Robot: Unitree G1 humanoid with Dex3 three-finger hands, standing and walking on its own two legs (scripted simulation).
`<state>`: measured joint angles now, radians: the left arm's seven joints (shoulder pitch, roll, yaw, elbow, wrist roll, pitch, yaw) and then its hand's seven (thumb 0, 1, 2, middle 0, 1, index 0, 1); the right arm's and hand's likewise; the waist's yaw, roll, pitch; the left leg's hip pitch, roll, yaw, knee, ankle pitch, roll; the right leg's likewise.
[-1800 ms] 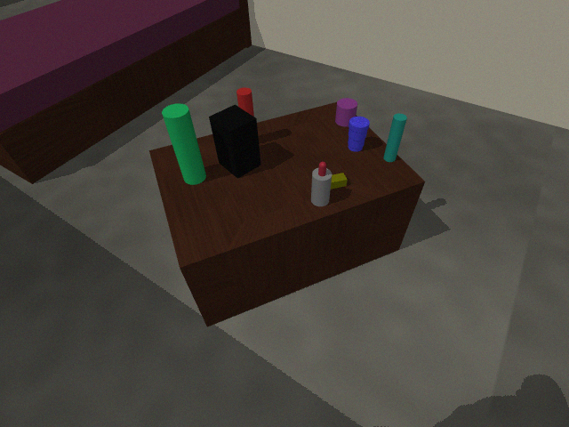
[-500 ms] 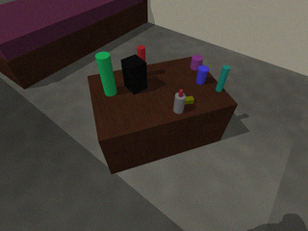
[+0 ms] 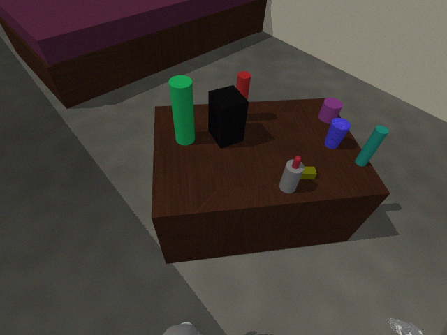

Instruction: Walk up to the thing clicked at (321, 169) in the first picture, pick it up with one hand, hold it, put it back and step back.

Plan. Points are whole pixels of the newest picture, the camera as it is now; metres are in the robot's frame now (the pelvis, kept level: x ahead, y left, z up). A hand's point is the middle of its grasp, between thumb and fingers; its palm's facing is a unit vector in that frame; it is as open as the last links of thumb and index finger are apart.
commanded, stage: walk up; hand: right
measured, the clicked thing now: (292, 172) +0.67 -0.20 -0.25
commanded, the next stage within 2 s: none
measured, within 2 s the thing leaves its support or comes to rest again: neither
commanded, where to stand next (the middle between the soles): +0.26 -0.10 m, yaw +10 degrees
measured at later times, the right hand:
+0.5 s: hand (423, 288) +0.26 -0.40 -0.12, palm faces -0.18 +0.89 -0.41, open 7.4 cm
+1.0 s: hand (379, 230) +0.40 -0.36 -0.14, palm faces -0.21 +0.92 -0.34, open 7.4 cm
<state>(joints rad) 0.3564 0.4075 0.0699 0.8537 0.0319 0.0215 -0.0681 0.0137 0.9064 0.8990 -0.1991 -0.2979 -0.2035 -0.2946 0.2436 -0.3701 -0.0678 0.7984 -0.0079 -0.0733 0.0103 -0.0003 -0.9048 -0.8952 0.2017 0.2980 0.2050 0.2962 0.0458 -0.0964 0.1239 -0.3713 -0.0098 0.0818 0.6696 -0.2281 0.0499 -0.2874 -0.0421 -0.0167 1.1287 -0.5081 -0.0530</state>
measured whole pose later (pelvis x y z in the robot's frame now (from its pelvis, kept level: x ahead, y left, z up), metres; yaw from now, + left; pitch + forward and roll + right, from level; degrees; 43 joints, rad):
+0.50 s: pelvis +0.15 -0.12 +0.02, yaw +6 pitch -2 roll +0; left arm 0.42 0.39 0.08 0.85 0.03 -0.04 -0.07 0.01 0.90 0.90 -0.20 -0.30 -0.20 -0.29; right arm 0.33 -0.45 -0.06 0.87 0.00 -0.07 0.01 0.01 -0.91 -0.90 0.20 0.30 0.20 0.30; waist 0.08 0.03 0.05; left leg -0.53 0.01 0.00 1.07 -0.36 0.03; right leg -0.23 -0.06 -0.12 0.59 -0.32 -0.02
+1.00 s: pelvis +0.21 -0.14 +0.00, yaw +11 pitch -3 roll -2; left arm 0.18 0.37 0.03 0.88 0.01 -0.03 0.02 0.01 0.91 0.90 -0.20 -0.30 -0.21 -0.29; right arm 0.09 -0.38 -0.01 0.84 0.00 0.01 0.01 0.00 -0.90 -0.90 0.20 0.30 0.21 0.30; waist 0.01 0.06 0.12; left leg -0.46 0.03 -0.03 0.79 -0.30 0.02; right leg -0.31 -0.03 -0.04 0.75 -0.39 0.03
